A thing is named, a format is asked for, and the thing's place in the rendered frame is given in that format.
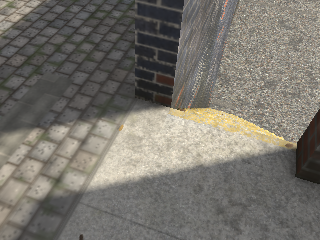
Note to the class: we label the stairs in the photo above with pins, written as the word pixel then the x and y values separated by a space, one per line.
pixel 229 119

